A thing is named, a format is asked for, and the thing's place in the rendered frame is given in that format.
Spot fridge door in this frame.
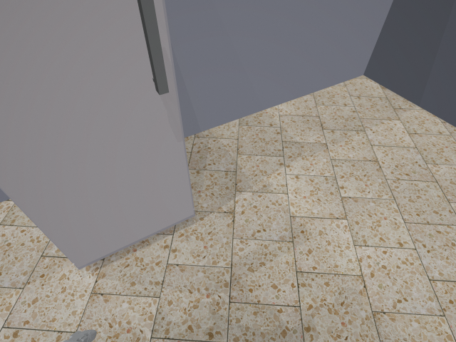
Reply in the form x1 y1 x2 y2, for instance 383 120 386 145
0 0 194 267

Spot handle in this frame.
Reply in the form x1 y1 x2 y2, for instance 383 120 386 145
138 0 169 95

